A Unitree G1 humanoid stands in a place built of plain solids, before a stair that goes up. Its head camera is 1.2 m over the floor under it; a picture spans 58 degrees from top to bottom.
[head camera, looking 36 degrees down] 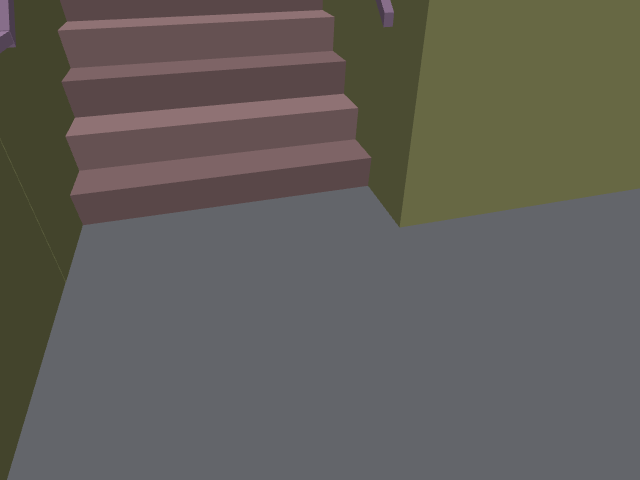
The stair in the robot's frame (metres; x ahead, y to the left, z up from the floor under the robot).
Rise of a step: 0.19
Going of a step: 0.24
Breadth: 1.50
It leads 15 degrees to the left of straight ahead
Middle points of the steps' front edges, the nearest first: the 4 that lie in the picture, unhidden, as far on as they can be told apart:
1.96 0.44 0.18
2.19 0.51 0.38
2.42 0.57 0.57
2.65 0.64 0.76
